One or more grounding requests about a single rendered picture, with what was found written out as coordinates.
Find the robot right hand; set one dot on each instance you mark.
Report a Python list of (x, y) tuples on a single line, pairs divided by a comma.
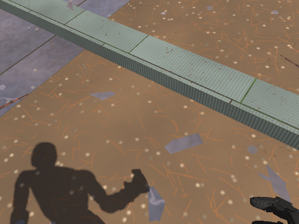
[(278, 207)]

